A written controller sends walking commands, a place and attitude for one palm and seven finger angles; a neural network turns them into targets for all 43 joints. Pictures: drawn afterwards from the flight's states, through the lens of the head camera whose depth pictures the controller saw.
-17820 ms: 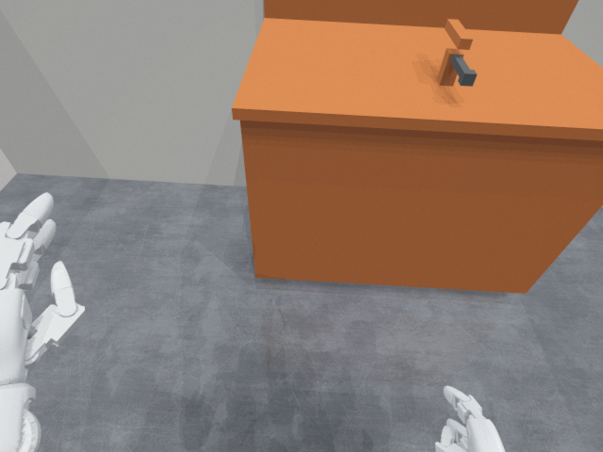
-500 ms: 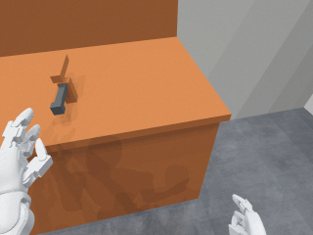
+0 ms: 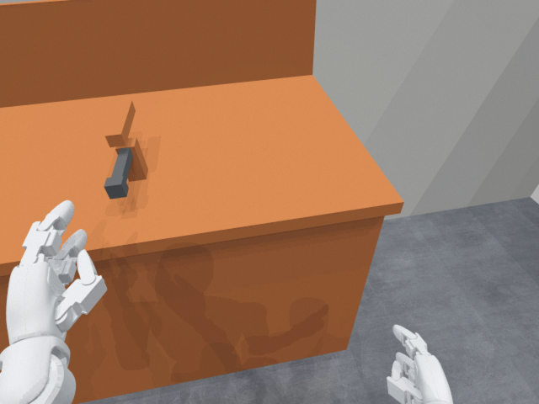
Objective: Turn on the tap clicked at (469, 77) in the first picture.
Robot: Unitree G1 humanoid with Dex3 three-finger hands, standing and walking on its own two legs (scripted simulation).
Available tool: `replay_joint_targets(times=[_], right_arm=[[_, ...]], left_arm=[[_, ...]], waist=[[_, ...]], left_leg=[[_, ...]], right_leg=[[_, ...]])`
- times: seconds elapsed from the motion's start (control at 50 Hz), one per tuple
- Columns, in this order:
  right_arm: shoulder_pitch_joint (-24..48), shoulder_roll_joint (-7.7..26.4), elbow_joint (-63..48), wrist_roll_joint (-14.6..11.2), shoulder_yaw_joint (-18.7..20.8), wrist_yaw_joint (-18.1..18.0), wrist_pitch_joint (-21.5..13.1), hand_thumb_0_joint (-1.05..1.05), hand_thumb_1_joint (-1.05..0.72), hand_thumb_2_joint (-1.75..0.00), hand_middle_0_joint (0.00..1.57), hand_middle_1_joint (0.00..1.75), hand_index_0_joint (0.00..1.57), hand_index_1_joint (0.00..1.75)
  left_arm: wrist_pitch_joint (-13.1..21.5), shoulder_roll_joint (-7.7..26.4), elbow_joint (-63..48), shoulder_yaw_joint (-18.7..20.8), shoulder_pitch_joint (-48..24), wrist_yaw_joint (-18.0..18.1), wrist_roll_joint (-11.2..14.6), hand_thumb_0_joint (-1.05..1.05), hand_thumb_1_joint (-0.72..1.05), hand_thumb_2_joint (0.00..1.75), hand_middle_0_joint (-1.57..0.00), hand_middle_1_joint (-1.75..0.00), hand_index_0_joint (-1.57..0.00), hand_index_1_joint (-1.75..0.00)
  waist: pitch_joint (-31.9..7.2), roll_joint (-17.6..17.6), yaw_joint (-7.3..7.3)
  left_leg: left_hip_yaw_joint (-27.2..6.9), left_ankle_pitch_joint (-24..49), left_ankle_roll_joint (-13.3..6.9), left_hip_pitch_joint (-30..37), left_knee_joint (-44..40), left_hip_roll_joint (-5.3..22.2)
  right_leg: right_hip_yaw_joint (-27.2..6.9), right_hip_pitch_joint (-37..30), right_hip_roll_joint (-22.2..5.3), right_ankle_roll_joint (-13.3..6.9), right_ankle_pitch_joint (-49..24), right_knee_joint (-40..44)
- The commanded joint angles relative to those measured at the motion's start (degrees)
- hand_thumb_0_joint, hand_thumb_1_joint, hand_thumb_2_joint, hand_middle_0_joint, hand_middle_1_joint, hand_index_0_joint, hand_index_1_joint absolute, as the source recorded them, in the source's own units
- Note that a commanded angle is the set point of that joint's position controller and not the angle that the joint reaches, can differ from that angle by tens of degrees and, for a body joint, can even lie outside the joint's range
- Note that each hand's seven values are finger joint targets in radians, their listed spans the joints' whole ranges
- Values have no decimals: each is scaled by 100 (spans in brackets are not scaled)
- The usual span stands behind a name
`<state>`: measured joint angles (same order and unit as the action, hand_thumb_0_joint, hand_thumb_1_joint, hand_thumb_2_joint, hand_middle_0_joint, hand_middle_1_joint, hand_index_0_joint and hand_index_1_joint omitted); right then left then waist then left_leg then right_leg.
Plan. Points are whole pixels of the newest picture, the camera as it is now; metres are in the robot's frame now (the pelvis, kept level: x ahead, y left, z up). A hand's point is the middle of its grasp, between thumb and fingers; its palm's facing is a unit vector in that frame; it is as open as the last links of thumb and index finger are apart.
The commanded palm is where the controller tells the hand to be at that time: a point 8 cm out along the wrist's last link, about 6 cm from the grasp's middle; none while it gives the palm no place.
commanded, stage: turn the palm inward beside the body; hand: left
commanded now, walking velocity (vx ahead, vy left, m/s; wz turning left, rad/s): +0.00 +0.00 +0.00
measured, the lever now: (116, 187) +0.39 +0.34 +0.13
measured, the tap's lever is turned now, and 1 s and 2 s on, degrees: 0 0 0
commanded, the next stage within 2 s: reach beside the lever's end, fingers flat in 0.58 s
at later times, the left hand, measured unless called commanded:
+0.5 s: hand (107, 286) +0.18 +0.22 +0.16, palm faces +0.51 -0.85 -0.10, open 7.4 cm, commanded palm +0.13 +0.26 +0.18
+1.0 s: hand (108, 268) +0.21 +0.24 +0.15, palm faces +0.52 -0.85 -0.10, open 7.4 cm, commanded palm +0.16 +0.28 +0.17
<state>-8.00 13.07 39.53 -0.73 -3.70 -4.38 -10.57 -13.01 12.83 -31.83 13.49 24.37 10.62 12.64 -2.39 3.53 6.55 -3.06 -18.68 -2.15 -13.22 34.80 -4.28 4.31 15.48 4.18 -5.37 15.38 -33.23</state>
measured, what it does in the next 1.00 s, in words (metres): stands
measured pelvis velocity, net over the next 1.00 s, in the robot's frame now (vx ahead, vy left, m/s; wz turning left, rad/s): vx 0.00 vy -0.01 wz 0.01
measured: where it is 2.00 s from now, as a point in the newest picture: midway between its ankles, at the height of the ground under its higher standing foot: outside the picture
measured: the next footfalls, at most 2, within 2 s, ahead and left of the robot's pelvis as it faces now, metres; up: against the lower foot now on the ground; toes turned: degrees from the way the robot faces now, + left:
none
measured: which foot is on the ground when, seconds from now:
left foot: down 0.00-1.00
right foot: down 0.00-1.00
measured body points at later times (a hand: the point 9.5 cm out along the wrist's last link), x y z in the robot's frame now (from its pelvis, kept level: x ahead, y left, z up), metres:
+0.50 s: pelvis +0.00 -0.01 +0.00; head -0.04 -0.04 +0.45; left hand +0.15 +0.26 +0.17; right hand +0.22 -0.21 -0.07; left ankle +0.00 +0.10 -0.73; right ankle +0.03 -0.06 -0.73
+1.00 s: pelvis +0.00 -0.01 +0.00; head -0.02 -0.04 +0.45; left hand +0.18 +0.28 +0.16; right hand +0.23 -0.20 -0.08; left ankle +0.00 +0.10 -0.73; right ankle +0.03 -0.05 -0.73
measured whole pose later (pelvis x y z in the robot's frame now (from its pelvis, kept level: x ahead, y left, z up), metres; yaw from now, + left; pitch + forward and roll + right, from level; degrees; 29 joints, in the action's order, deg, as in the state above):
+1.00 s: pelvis +0.00 -0.01 +0.00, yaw +0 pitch -2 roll +0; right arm -6.9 13.0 40.8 -1.5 -3.5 -5.2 -10.5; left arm -15.9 12.7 -25.5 15.3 18.1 10.9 14.1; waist -2.3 3.8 6.4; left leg -3.7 -18.6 -1.6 -13.4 34.1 -3.7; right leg 4.9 15.3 4.8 -5.8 15.0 -31.7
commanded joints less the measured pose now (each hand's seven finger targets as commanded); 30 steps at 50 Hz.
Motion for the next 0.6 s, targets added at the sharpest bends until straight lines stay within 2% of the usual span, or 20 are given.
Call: replay_joint_targets(times=[0.0,0.04,0.06,0.08,0.12,0.16,0.18,0.2,0.24,0.3,0.34,0.36,0.38,0.44,0.46,0.48,0.54,0.56,0.58], right_arm=[[1074,527,-976,-26,227,-54,-375,0,-90,-90,20,30,20,30],[1061,541,-957,-18,229,-63,-363,0,-90,-90,20,30,20,30],[1121,539,-955,-54,224,-40,-381,0,-90,-90,20,30,20,30],[1110,502,-951,-39,214,-56,-378,0,-90,-90,20,30,20,30],[1131,527,-927,-56,221,-71,-359,0,-90,-90,20,30,20,30],[1219,524,-928,-96,207,-57,-364,0,-90,-90,20,30,20,30],[1265,483,-936,-88,205,-64,-350,0,-90,-90,20,30,20,30],[1245,501,-927,-88,208,-57,-343,0,-90,-90,20,30,20,30],[1254,501,-921,-67,216,-56,-326,0,-90,-90,20,30,20,30],[1260,486,-931,-83,215,-32,-338,0,-90,-90,20,30,20,30],[1238,487,-905,-68,214,-40,-328,0,-90,-90,20,30,20,30],[1248,503,-897,-101,212,-15,-346,0,-90,-90,20,30,20,30],[1253,464,-910,-92,205,-29,-335,0,-90,-90,20,30,20,30],[1250,487,-901,-80,229,-38,-332,0,-90,-90,20,30,20,30],[1287,498,-919,-107,222,-20,-356,0,-90,-90,20,30,20,30],[1281,451,-925,-100,205,-31,-346,0,-90,-90,20,30,20,30],[1267,486,-920,-74,223,-49,-346,0,-90,-90,20,30,20,30],[1288,490,-927,-105,219,-28,-371,0,-90,-90,20,30,20,30],[1292,454,-921,-99,208,-37,-358,0,-90,-90,20,30,20,30]], left_arm=[[320,776,-1338,482,-696,96,-13,0,90,90,-20,-30,-20,-30],[286,810,-1309,551,-715,111,27,0,90,90,-20,-30,-20,-30],[269,834,-1384,564,-787,125,19,0,90,90,-20,-30,-20,-30],[249,713,-1324,490,-696,103,56,0,90,90,-20,-30,-20,-30],[161,740,-1178,536,-723,84,130,0,90,90,-20,-30,-20,-30],[85,815,-1292,584,-902,107,140,0,90,90,-20,-30,-20,-30],[57,712,-1318,464,-865,110,120,0,90,90,-20,-30,-20,-30],[44,766,-1315,475,-894,135,88,0,90,90,-20,-30,-20,-30],[40,802,-1281,535,-796,148,87,0,90,90,-20,-30,-20,-30],[82,785,-1409,512,-804,168,76,0,90,90,-20,-30,-20,-30],[78,761,-1274,558,-727,154,124,0,90,90,-20,-30,-20,-30],[70,795,-1280,583,-739,163,104,0,90,90,-20,-30,-20,-30],[68,684,-1262,501,-686,141,127,0,90,90,-20,-30,-20,-30],[57,764,-1290,535,-782,161,99,0,90,90,-20,-30,-20,-30],[48,799,-1355,552,-839,181,87,0,90,90,-20,-30,-20,-30],[46,690,-1356,444,-818,172,76,0,90,90,-20,-30,-20,-30],[56,788,-1312,537,-789,168,94,0,90,90,-20,-30,-20,-30],[41,812,-1279,586,-781,179,99,0,90,90,-20,-30,-20,-30],[55,676,-1332,440,-759,139,93,0,90,90,-20,-30,-20,-30]], waist=[[-320,-135,-31],[-369,-240,-23],[-375,-24,-26],[-385,-185,-28],[-267,-363,-36],[-250,-69,-34],[-311,-124,-24],[-222,-161,-36],[-302,-341,-16],[-366,-101,-8],[-338,-346,-16],[-278,-216,-23],[-295,-299,-12],[-294,-262,-25],[-286,-85,-20],[-306,-100,-17],[-291,-334,-12],[-270,-320,-6],[-301,-222,-20]], left_leg=[[-160,640,96,-435,-638,310],[-150,619,77,-485,-611,303],[-145,660,87,-439,-595,305],[-151,698,90,-430,-625,307],[-160,497,62,-549,-596,316],[-165,413,76,-535,-564,317],[-155,345,74,-565,-575,318],[-151,344,73,-570,-567,327],[-164,332,76,-629,-535,331],[-150,448,76,-535,-562,323],[-161,399,80,-620,-518,330],[-151,477,75,-551,-518,334],[-148,426,70,-577,-567,328],[-131,389,72,-580,-511,325],[-136,375,75,-533,-492,316],[-141,323,77,-565,-543,316],[-158,302,75,-618,-500,325],[-165,302,76,-595,-491,327],[-148,320,65,-569,-521,320]], right_leg=[[-495,-500,-504,404,-139,729],[-554,-566,-531,437,-149,767],[-571,-539,-533,421,-182,775],[-548,-608,-537,427,-288,751],[-663,-593,-586,485,-55,881],[-794,-585,-644,475,112,983],[-837,-664,-688,495,198,1002],[-834,-609,-690,499,248,1039],[-935,-708,-739,549,208,1064],[-844,-705,-695,511,19,983],[-932,-746,-749,567,-12,1028],[-874,-671,-702,535,-64,1022],[-847,-720,-703,541,-16,998],[-923,-684,-745,565,79,1071],[-937,-611,-729,541,147,1083],[-929,-679,-742,538,213,1063],[-992,-693,-772,575,233,1109],[-976,-631,-744,564,302,1128],[-960,-682,-752,556,220,1091]])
